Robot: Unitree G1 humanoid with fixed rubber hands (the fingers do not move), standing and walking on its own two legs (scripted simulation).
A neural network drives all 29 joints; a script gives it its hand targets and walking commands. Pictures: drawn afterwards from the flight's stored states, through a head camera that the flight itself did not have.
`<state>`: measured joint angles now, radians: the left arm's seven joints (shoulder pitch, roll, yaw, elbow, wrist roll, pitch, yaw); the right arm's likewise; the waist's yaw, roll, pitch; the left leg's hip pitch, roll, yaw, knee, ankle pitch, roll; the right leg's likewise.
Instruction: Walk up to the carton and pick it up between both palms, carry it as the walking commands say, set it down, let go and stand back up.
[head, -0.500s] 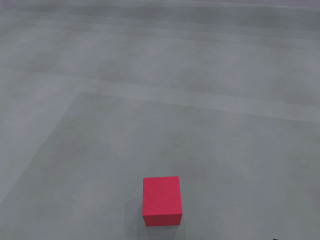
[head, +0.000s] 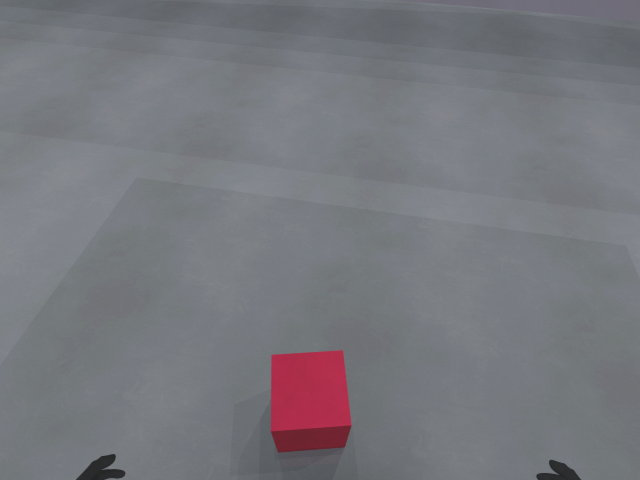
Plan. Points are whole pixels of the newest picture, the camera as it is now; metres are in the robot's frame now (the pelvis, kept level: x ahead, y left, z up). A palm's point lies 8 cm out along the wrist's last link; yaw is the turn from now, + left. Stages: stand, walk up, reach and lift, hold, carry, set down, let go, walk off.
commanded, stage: walk up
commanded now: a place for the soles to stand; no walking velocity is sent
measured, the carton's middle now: (309, 402) +0.40 +0.04 -0.65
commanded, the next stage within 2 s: reach and lift in 1.00 s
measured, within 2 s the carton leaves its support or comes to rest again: neither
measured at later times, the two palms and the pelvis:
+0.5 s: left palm out of the picture +0.14 +0.24 -0.11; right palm out of the picture +0.06 -0.35 -0.11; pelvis +0.01 -0.04 +0.00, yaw +0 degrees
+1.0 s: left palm out of the picture +0.08 +0.27 -0.10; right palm out of the picture +0.11 -0.34 -0.11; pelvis +0.00 -0.04 +0.01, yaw +2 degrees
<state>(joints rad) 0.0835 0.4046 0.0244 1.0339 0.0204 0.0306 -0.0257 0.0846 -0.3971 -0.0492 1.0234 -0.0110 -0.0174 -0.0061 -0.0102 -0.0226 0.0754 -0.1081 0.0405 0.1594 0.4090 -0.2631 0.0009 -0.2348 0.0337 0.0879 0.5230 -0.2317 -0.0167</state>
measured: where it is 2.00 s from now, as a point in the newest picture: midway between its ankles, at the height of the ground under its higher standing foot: outside the picture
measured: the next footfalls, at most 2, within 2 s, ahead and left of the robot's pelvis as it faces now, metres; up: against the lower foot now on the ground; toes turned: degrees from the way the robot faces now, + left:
none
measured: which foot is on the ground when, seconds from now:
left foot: down 0.00-1.00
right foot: down 0.00-1.00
